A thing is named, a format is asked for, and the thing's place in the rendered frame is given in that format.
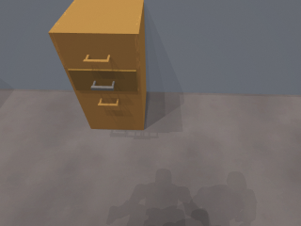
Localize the handle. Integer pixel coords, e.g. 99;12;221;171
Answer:
91;80;115;91
98;103;119;108
83;59;110;65

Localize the drawer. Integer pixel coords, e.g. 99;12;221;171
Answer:
68;68;138;92

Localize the cabinet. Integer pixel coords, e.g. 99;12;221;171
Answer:
48;0;147;130

